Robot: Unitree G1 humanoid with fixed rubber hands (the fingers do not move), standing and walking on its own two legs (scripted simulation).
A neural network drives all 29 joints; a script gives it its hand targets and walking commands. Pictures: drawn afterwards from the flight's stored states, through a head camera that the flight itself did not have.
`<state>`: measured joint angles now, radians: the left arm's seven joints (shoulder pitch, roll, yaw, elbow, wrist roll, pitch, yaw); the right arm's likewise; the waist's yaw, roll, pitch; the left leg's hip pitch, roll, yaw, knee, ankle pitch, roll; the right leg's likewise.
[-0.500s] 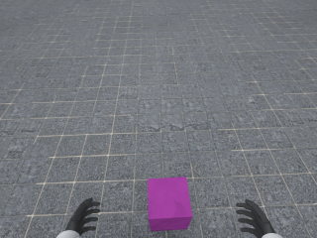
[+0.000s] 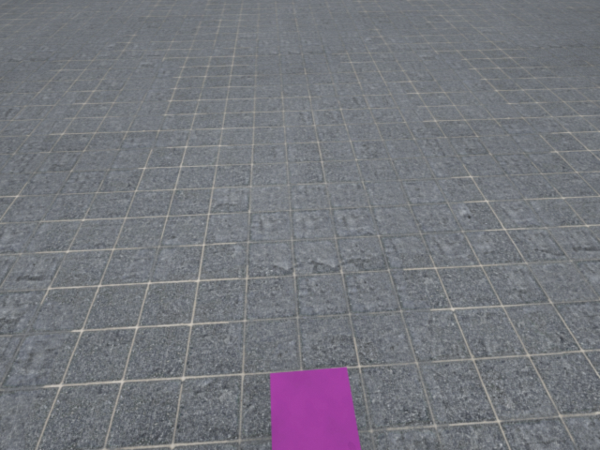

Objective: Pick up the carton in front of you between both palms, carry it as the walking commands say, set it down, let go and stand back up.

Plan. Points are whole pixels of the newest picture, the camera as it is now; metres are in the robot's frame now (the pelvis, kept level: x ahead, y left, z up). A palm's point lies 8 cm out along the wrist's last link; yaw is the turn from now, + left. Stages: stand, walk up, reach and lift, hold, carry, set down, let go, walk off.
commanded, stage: stand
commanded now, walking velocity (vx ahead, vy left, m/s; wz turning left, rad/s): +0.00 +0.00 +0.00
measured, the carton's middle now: (311, 424) +0.36 -0.01 -0.64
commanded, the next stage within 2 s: none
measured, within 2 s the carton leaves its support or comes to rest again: neither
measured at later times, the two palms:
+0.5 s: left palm out of the picture +0.00 +0.25 -0.13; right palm out of the picture -0.01 -0.25 -0.13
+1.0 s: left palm out of the picture -0.07 +0.23 -0.14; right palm out of the picture -0.08 -0.21 -0.13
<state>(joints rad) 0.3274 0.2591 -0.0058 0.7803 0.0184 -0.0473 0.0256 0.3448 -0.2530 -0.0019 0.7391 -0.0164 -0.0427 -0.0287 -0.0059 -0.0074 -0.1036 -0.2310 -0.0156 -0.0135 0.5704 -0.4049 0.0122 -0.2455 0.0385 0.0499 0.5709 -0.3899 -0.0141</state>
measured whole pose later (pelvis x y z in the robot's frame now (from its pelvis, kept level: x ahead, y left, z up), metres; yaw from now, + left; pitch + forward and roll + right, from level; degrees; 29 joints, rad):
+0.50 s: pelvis -0.01 +0.00 +0.00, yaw +0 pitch +1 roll +0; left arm 0.36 0.23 -0.03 0.98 0.02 0.00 0.04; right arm 0.39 -0.23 0.02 0.93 -0.01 0.00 -0.04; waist 0.00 0.00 -0.03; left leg -0.16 -0.02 0.00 0.52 -0.38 0.02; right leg -0.18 0.03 0.05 0.53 -0.36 -0.01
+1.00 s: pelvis -0.03 +0.01 +0.01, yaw +0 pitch -1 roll +0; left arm 0.36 0.16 -0.05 1.14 0.01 0.01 0.05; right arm 0.39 -0.16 0.04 1.09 -0.01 0.00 -0.05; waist 0.00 0.00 0.00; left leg -0.14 -0.02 0.00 0.49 -0.32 0.02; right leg -0.16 0.02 0.06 0.49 -0.31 0.00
